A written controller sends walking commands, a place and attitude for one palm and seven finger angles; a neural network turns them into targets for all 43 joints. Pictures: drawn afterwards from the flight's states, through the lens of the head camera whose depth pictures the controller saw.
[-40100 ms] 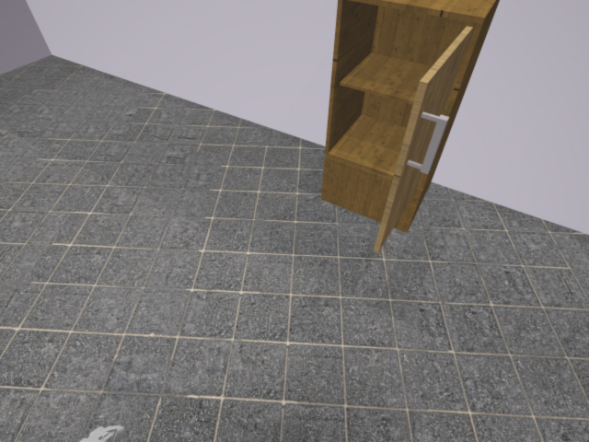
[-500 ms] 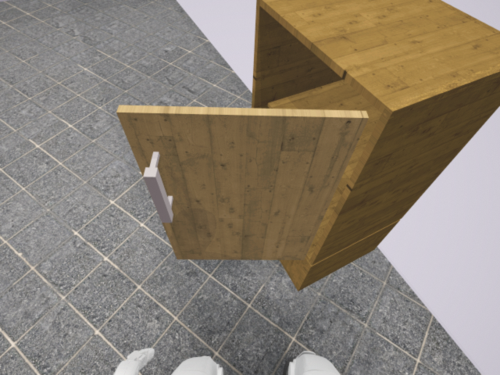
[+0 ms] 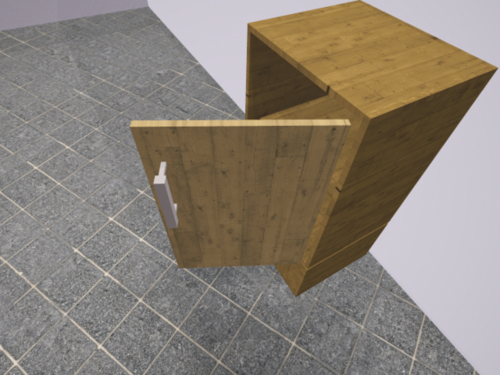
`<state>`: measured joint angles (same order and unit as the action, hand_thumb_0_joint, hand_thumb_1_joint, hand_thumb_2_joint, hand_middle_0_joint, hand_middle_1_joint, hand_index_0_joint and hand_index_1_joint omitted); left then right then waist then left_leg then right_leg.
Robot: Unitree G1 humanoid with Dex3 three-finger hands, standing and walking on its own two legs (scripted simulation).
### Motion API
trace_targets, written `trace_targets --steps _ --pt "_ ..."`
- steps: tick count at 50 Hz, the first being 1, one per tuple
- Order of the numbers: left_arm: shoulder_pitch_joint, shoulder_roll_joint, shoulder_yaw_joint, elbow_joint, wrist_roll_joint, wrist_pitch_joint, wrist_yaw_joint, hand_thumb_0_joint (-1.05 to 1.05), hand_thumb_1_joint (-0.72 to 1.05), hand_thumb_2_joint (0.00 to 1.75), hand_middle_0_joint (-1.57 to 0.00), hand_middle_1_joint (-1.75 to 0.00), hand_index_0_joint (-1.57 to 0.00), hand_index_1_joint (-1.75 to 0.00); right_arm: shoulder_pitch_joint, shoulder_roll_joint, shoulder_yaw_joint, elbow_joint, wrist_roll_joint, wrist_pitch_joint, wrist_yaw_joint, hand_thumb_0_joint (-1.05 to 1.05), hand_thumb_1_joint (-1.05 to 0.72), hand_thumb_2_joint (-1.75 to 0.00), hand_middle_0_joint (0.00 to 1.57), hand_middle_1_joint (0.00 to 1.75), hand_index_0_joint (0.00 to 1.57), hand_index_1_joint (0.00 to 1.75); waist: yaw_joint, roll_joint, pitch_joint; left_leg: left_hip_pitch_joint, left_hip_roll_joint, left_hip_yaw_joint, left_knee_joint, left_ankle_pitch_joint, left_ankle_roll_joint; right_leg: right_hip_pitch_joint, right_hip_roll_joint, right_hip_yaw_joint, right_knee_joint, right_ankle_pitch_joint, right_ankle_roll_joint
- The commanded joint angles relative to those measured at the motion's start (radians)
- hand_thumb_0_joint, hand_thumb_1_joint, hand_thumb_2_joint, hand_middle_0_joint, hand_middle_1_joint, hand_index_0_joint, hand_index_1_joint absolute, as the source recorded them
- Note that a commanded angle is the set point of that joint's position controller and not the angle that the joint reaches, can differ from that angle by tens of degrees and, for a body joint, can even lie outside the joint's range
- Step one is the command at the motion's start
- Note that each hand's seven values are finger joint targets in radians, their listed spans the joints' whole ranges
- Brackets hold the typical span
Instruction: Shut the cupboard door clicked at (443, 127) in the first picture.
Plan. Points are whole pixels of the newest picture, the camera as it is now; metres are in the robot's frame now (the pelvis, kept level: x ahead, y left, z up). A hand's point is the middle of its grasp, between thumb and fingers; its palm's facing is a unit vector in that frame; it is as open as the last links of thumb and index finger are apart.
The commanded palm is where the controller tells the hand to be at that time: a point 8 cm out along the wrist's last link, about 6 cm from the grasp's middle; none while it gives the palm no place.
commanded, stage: come to a stop and stand still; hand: left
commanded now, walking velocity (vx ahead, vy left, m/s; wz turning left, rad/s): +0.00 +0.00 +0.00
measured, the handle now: (168, 196) +0.47 +0.19 -0.05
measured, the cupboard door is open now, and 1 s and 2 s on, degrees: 63 63 63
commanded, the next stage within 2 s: look again from close up in 0.38 s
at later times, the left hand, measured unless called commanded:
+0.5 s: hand out of the picture -0.05 +0.11 -0.18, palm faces +0.05 -0.99 -0.11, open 7.4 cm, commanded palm none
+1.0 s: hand out of the picture -0.09 +0.18 -0.19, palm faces +0.10 -0.98 -0.18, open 7.4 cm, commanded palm none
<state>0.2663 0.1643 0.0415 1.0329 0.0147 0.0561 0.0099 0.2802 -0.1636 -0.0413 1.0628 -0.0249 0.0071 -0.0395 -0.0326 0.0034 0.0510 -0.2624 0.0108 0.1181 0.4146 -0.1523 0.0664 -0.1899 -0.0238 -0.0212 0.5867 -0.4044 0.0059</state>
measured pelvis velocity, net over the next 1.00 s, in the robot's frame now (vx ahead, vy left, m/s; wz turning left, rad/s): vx -0.05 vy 0.01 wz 0.07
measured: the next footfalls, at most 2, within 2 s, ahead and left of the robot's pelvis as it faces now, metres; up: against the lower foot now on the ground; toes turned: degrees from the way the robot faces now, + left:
right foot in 0.04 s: +0.00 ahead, -0.15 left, +0.00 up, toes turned -1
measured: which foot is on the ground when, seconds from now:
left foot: down 0.00-1.00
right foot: up 0.00-0.02, down 0.04-1.00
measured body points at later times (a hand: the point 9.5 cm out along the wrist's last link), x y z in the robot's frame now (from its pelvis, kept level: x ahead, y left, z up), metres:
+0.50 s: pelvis -0.02 -0.02 +0.00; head -0.01 -0.01 +0.45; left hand -0.05 +0.16 -0.17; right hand -0.04 -0.23 -0.16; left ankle +0.05 +0.08 -0.74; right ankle -0.04 -0.15 -0.74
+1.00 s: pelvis -0.05 +0.01 -0.01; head -0.06 +0.03 +0.44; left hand -0.09 +0.23 -0.17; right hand +0.00 -0.23 -0.15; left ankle +0.05 +0.08 -0.74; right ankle -0.04 -0.14 -0.74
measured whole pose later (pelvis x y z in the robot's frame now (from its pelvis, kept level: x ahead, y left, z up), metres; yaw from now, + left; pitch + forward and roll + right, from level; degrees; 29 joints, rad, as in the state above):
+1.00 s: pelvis -0.05 +0.01 -0.01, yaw +4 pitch -2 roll -2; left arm 0.42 0.17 0.00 1.02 0.03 0.00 0.04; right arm 0.29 -0.16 -0.02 1.03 -0.01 0.01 -0.01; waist 0.01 -0.02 -0.01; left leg -0.35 -0.04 0.05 0.49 -0.13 0.07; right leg -0.20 -0.03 -0.02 0.52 -0.30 0.01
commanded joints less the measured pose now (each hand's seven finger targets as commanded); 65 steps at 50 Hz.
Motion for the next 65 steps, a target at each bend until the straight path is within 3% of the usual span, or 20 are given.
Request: trace_targets --steps 1,2,3,4,5,10,12,23,24,25,27,28,31,34,39,52,56,61,63,65 --pt "0.126 0.071 0.005 0.004 0.004 -0.035 0.024 0.0 0.9 0.9 -0.2 -0.3 -0.2 -0.3 0.03 -0.086 -0.014 -0.008 0.016 -0.001 0.003 0.0 -0.9 -0.9 0.2 0.3 0.2 0.3 0.04 -0.057 -0.013 -0.079 0.109 -0.146 -0.029 -0.123 -0.039 0.129 -0.096 0.109 -0.31 0.152 -0.051" --pt "0.107 0.104 0.002 0.005 0.002 -0.041 0.028 0.0 0.9 0.9 -0.2 -0.3 -0.2 -0.3 0.014 -0.043 0.002 -0.013 0.019 0.003 0.007 0.0 -0.9 -0.9 0.2 0.3 0.2 0.3 0.032 -0.149 0.029 -0.09 0.049 -0.083 0.021 -0.177 -0.069 0.045 -0.193 0.201 -0.374 0.065 -0.095" --pt "0.072 0.121 -0.004 -0.003 -0.003 -0.045 0.029 0.0 0.9 0.9 -0.2 -0.3 -0.2 -0.3 0.015 -0.033 0.008 -0.006 0.013 0.007 0.012 0.0 -0.9 -0.9 0.2 0.3 0.2 0.3 0.018 -0.153 0.053 -0.023 0.042 -0.079 0.05 -0.162 -0.074 -0.077 -0.239 0.23 -0.411 -0.047 -0.128" --pt "0.041 0.116 -0.009 -0.005 -0.003 -0.049 0.028 0.0 0.9 0.9 -0.2 -0.3 -0.2 -0.3 0.032 -0.026 0.007 0.011 0.008 0.006 0.018 0.0 -0.9 -0.9 0.2 0.3 0.2 0.3 0.003 -0.127 0.058 0.046 0.036 -0.083 0.061 -0.109 -0.072 -0.151 -0.215 0.21 -0.4 -0.066 -0.125" --pt "0.03 0.101 -0.012 -0.003 -0.006 -0.056 0.031 0.0 0.9 0.9 -0.2 -0.3 -0.2 -0.3 0.05 -0.021 0.01 0.029 0.006 0.012 0.018 0.0 -0.9 -0.9 0.2 0.3 0.2 0.3 0.001 -0.184 0.069 0.062 0.044 -0.089 0.07 -0.088 -0.07 -0.169 -0.17 0.183 -0.401 -0.057 -0.111" --pt "0.076 0.054 -0.028 0.03 -0.009 -0.058 0.031 0.0 0.9 0.9 -0.2 -0.3 -0.2 -0.3 0.093 -0.044 0.016 0.09 0.013 0.001 0.012 0.0 -0.9 -0.9 0.2 0.3 0.2 0.3 0.011 -0.027 0.094 0.059 0.084 -0.139 -0.038 -0.026 -0.056 -0.102 -0.078 0.09 -0.304 0.058 -0.05" --pt "0.107 0.05 -0.028 0.044 -0.008 -0.057 0.031 0.0 0.9 0.9 -0.2 -0.3 -0.2 -0.3 0.083 -0.038 0.018 0.092 0.014 0.001 0.01 0.0 -0.9 -0.9 0.2 0.3 0.2 0.3 0.022 0.017 0.111 0.031 0.081 -0.149 -0.067 -0.067 -0.054 -0.086 -0.073 0.086 -0.294 0.073 -0.043" --pt "0.166 0.012 -0.03 0.065 -0.003 -0.068 0.038 0.0 0.9 0.9 -0.2 -0.3 -0.2 -0.3 0.08 -0.022 0.013 0.101 0.019 -0.002 0.006 0.0 -0.9 -0.9 0.2 0.3 0.2 0.3 0.022 -0.032 0.066 0.077 0.085 -0.146 -0.054 -0.025 -0.048 -0.07 -0.074 0.081 -0.296 0.127 -0.036" --pt "0.195 0.052 -0.037 0.077 0.022 -0.102 0.066 0.0 0.9 0.9 -0.2 -0.3 -0.2 -0.3 -0.024 -0.062 0.025 0.011 0.014 -0.037 0.018 0.0 -0.9 -0.9 0.2 0.3 0.2 0.3 0.058 0.033 0.069 0.009 0.09 -0.137 0.161 0.106 -0.066 -0.075 -0.117 0.121 -0.285 0.473 -0.035" --pt "0.169 0.085 -0.03 0.059 0.017 -0.114 0.066 0.0 0.9 0.9 -0.2 -0.3 -0.2 -0.3 0.003 -0.035 0.034 -0.02 0.016 -0.041 0.018 0.0 -0.9 -0.9 0.2 0.3 0.2 0.3 0.002 0.013 0.032 0.027 0.081 -0.137 0.129 0.066 -0.063 -0.038 -0.16 0.116 -0.252 0.706 -0.049" --pt "0.175 0.044 -0.037 0.041 0.006 -0.11 0.057 0.0 0.9 0.9 -0.2 -0.3 -0.2 -0.3 0.093 -0.029 0.027 -0.003 0.011 -0.05 0.011 0.0 -0.9 -0.9 0.2 0.3 0.2 0.3 0.007 -0.044 -0.115 0.064 0.085 -0.156 0.095 0.102 -0.037 0.048 -0.108 0.06 -0.165 0.527 -0.057" --pt "0.168 0.031 -0.039 0.039 0.002 -0.106 0.057 0.0 0.9 0.9 -0.2 -0.3 -0.2 -0.3 0.095 -0.051 0.024 -0.006 0.014 -0.049 0.009 0.0 -0.9 -0.9 0.2 0.3 0.2 0.3 0.006 -0.051 -0.123 0.068 0.098 -0.17 0.092 0.125 -0.03 0.038 -0.088 0.048 -0.167 0.396 -0.056" --pt "0.171 0.03 -0.036 0.022 0.009 -0.082 0.049 0.0 0.9 0.9 -0.2 -0.3 -0.2 -0.3 0.061 -0.066 0.02 -0.031 0.012 -0.033 0.012 0.0 -0.9 -0.9 0.2 0.3 0.2 0.3 0.02 0.019 0.054 -0.055 0.094 -0.204 0.009 -0.106 -0.022 -0.069 -0.054 0.041 -0.193 0.074 -0.057" --pt "0.186 0.041 -0.032 0.004 0.012 -0.072 0.042 0.0 0.9 0.9 -0.2 -0.3 -0.2 -0.3 0.046 -0.083 0.01 -0.063 0.01 -0.017 0.018 0.0 -0.9 -0.9 0.2 0.3 0.2 0.3 0.025 0.003 0.111 -0.123 0.08 -0.231 -0.054 -0.311 -0.024 -0.132 -0.044 0.048 -0.192 -0.07 -0.057" --pt "0.222 0.048 -0.027 -0.014 0.016 -0.06 0.039 0.0 0.9 0.9 -0.2 -0.3 -0.2 -0.3 0.035 -0.108 0.002 -0.085 0.005 -0.009 0.021 0.0 -0.9 -0.9 0.2 0.3 0.2 0.3 0.04 0.024 0.085 -0.152 0.093 -0.271 -0.127 -0.425 -0.016 -0.112 -0.025 0.023 -0.156 -0.081 -0.049" --pt "0.268 0.063 -0.033 -0.022 0.013 -0.068 0.033 0.0 0.9 0.9 -0.2 -0.3 -0.2 -0.3 0.027 -0.119 0.006 -0.08 0.014 -0.017 0.025 0.0 -0.9 -0.9 0.2 0.3 0.2 0.3 0.046 0.009 0.015 -0.077 0.096 -0.283 -0.155 -0.356 -0.013 -0.095 -0.03 0.051 -0.177 0.015 -0.049" --pt "0.314 0.056 -0.028 -0.002 0.021 -0.054 0.029 0.0 0.9 0.9 -0.2 -0.3 -0.2 -0.3 0.028 -0.134 -0.003 -0.065 0.006 -0.003 0.025 0.0 -0.9 -0.9 0.2 0.3 0.2 0.3 0.048 0.028 0.038 -0.127 0.104 -0.294 -0.194 -0.541 -0.013 -0.1 0.007 0.011 -0.156 -0.133 -0.048" --pt "0.387 0.034 -0.018 0.032 0.018 -0.045 0.012 0.0 0.9 0.9 -0.2 -0.3 -0.2 -0.3 -0.009 -0.137 -0.016 -0.06 0.007 -0.002 0.015 0.0 -0.9 -0.9 0.2 0.3 0.2 0.3 0.073 0.038 0.019 -0.178 0.108 -0.264 -0.199 -0.541 -0.017 -0.006 0.038 -0.029 -0.117 -0.03 -0.059" --pt "0.407 0.038 -0.011 0.033 0.017 -0.042 0.009 0.0 0.9 0.9 -0.2 -0.3 -0.2 -0.3 -0.027 -0.126 -0.02 -0.067 0.007 0.001 0.014 0.0 -0.9 -0.9 0.2 0.3 0.2 0.3 0.08 0.025 0.03 -0.191 0.074 -0.218 -0.143 -0.538 -0.032 -0.018 0.021 0.005 -0.167 -0.091 -0.072" --pt "0.407 0.065 -0.001 0.031 0.015 -0.047 0.012 0.0 0.9 0.9 -0.2 -0.3 -0.2 -0.3 -0.03 -0.082 -0.017 -0.076 0.007 0.007 0.016 0.0 -0.9 -0.9 0.2 0.3 0.2 0.3 0.073 -0.118 0.045 -0.189 -0.012 -0.128 0.08 -0.411 -0.053 -0.098 -0.067 0.18 -0.312 -0.271 -0.121"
